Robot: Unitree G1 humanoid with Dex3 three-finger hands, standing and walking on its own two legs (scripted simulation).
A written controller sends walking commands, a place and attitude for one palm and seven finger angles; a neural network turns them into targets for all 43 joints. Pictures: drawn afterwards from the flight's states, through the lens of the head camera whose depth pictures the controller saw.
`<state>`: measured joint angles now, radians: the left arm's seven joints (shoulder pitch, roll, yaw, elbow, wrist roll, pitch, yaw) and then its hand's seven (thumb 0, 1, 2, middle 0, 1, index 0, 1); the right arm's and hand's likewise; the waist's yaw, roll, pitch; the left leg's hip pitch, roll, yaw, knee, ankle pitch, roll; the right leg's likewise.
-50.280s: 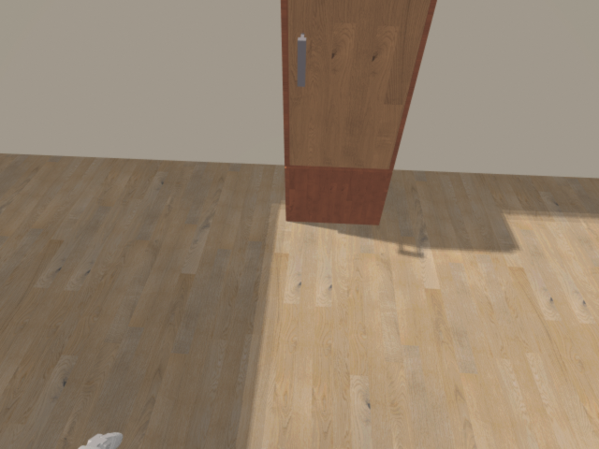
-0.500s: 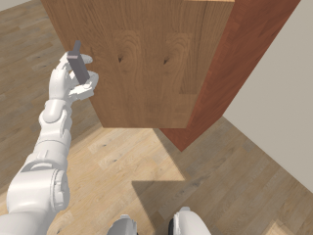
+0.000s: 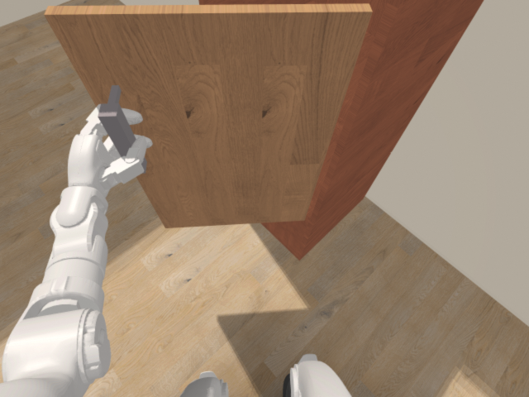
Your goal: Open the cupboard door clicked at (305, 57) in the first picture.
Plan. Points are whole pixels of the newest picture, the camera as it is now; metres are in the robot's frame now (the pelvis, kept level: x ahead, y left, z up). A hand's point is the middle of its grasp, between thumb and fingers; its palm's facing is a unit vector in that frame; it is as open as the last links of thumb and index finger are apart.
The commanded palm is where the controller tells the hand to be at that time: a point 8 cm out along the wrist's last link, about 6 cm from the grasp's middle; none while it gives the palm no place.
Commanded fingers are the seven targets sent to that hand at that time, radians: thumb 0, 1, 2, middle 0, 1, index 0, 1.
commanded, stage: pull the door open along its arc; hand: left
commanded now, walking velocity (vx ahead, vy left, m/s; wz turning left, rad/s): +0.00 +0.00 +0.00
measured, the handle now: (127, 131) +0.51 +0.20 +0.06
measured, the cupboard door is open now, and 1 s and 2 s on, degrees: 51 93 90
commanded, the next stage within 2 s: open thumb and fingers to let go in 0.88 s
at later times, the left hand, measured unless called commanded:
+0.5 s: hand (178, 255) +0.30 +0.10 +0.07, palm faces +0.25 -0.97 +0.07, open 6.4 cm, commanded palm +0.24 +0.17 +0.06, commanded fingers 0.00 0.90 0.90 -0.40 -1.35 -0.40 -1.35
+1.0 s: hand (228, 298) +0.24 +0.04 +0.07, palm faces +0.34 -0.94 -0.04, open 6.3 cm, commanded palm +0.20 +0.09 +0.06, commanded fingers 0.00 0.76 0.84 -0.39 -1.34 -0.39 -1.34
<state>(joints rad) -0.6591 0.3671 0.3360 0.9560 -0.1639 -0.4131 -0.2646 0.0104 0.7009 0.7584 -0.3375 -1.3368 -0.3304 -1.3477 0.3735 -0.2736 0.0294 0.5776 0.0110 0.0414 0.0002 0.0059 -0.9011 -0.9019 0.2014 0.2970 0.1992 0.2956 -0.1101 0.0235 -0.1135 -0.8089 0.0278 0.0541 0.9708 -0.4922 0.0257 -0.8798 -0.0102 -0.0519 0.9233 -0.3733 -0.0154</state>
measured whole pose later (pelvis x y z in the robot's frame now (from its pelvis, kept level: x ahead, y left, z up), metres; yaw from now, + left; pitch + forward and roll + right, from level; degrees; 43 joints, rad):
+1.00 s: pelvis +0.02 -0.05 +0.01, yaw +4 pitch +11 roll +1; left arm 0.46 -0.03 -0.29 -0.14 0.09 -0.29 0.45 0.01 0.64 0.73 -0.29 -1.31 -0.35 -1.33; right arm 0.23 -0.21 0.00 0.51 -0.07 -0.04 0.01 0.01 -0.90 -0.90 0.20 0.30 0.20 0.30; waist -0.01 0.04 -0.13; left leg -0.60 0.02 -0.03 0.92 -0.51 -0.04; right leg -0.67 -0.01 -0.12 0.94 -0.46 -0.08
